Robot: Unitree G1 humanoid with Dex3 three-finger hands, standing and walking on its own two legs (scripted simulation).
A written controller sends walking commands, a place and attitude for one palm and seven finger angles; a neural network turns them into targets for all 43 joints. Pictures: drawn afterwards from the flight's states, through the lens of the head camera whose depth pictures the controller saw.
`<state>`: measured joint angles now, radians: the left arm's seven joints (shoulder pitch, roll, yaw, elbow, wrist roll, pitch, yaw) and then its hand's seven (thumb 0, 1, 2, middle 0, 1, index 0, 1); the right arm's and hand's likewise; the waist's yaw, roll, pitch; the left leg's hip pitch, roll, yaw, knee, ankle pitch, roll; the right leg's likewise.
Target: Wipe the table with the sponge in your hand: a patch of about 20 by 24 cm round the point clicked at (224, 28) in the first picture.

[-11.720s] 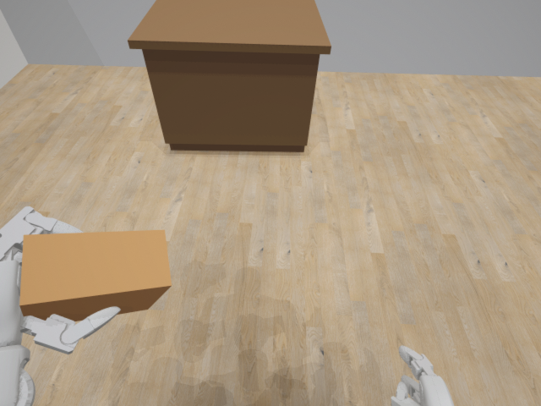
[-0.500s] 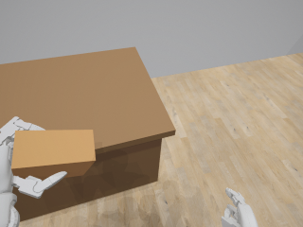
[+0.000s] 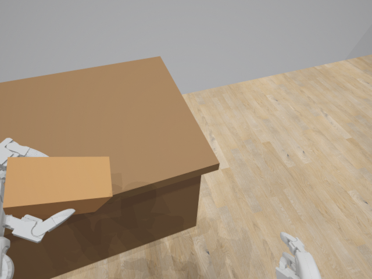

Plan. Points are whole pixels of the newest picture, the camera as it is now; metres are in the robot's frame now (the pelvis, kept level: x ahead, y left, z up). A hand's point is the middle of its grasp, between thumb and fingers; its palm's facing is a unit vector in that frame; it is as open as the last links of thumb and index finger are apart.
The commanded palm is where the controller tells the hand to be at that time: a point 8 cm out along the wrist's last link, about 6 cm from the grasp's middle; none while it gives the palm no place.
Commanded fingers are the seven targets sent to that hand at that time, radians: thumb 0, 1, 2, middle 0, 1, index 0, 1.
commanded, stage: shuffle to correct the standing spot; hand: left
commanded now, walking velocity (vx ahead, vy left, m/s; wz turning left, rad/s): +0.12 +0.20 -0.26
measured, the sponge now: (74, 188) +0.23 +0.20 +0.14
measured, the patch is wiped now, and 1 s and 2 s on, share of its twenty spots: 0.00 0.00 0.00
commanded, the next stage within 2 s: come to a stop and stand still in 0.80 s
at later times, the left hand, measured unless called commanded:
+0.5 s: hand (36, 144) +0.29 +0.28 +0.18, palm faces +0.29 -0.82 -0.49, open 10.7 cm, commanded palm +0.24 +0.33 +0.19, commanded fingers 0.00 0.10 1.30 -1.20 -1.60 -1.20 -1.60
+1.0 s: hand out of the picture +0.32 +0.41 +0.18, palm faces +0.34 -0.82 -0.46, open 10.7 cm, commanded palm +0.27 +0.45 +0.19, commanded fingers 0.00 0.10 1.30 -1.20 -1.60 -1.20 -1.60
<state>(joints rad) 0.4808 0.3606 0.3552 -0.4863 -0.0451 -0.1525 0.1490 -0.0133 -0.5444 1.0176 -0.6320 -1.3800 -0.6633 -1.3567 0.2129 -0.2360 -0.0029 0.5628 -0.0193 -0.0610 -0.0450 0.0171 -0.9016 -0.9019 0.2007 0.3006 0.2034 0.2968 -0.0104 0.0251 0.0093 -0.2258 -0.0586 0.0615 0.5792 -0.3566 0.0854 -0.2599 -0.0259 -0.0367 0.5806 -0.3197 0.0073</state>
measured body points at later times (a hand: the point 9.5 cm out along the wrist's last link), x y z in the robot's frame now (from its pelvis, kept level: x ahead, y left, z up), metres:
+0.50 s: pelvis +0.06 +0.06 +0.00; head +0.09 +0.04 +0.45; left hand +0.27 +0.32 +0.21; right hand +0.21 -0.18 -0.10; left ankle +0.07 +0.18 -0.67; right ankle +0.03 -0.05 -0.73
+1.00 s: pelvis +0.09 +0.19 -0.01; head +0.12 +0.19 +0.44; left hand +0.30 +0.46 +0.20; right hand +0.25 -0.06 -0.09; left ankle +0.12 +0.31 -0.73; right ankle +0.08 +0.02 -0.72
